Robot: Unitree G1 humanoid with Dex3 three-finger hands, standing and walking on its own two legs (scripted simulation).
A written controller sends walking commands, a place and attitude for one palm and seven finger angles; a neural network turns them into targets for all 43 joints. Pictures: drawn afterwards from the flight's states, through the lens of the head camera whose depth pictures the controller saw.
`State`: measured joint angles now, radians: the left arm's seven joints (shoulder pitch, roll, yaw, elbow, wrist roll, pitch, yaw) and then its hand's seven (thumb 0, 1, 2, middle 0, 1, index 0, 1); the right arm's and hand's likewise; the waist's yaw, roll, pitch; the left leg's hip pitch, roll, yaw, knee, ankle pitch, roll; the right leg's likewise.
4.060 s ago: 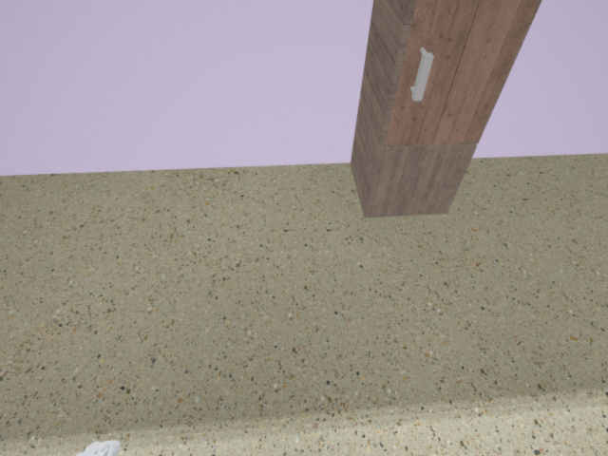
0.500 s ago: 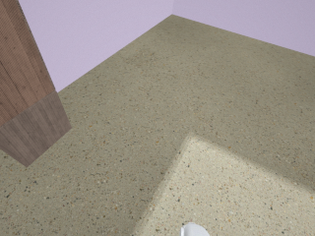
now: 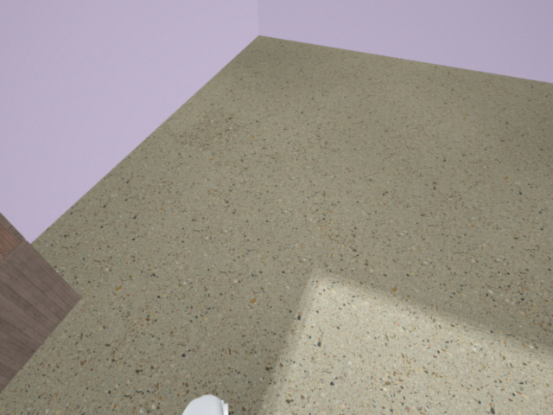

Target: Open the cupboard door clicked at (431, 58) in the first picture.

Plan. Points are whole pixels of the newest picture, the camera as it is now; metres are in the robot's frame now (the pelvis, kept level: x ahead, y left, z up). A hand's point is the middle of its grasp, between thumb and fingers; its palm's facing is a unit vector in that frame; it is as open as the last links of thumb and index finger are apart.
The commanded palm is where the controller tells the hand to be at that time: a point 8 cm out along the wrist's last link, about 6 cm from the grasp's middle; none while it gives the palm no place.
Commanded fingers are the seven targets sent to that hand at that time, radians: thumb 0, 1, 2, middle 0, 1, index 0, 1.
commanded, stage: walk to a spot facing it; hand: left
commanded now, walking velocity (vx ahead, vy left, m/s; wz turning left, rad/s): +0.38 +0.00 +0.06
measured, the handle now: out of the picture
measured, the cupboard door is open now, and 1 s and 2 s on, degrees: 0 0 0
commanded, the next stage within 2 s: turn to face it in 0.24 s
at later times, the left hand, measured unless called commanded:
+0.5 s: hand (158, 371) +0.23 +0.23 -0.18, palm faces +0.05 -0.98 -0.17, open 7.4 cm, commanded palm none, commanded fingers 0.00 0.90 0.90 -0.20 -0.30 -0.20 -0.30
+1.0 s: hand (154, 335) +0.30 +0.26 -0.18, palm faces +0.34 -0.92 -0.21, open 7.3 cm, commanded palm none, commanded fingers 0.00 0.90 0.90 -0.20 -0.30 -0.20 -0.30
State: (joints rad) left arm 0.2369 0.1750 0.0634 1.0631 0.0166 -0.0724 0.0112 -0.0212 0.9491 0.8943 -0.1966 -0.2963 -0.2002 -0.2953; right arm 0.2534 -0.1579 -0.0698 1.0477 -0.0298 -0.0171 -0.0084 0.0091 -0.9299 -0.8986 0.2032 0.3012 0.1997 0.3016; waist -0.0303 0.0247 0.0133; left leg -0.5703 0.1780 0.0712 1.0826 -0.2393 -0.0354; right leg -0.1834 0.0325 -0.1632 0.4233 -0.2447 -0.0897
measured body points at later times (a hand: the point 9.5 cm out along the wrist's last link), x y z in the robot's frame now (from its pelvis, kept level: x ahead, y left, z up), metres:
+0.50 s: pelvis +0.21 +0.05 +0.00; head +0.23 +0.06 +0.45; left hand +0.23 +0.28 -0.16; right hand +0.25 -0.19 -0.15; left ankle +0.23 +0.15 -0.74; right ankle +0.24 -0.09 -0.69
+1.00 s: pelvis +0.28 +0.05 -0.02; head +0.31 +0.07 +0.43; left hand +0.28 +0.30 -0.17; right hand +0.45 -0.18 -0.15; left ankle +0.28 +0.16 -0.74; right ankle +0.30 -0.08 -0.74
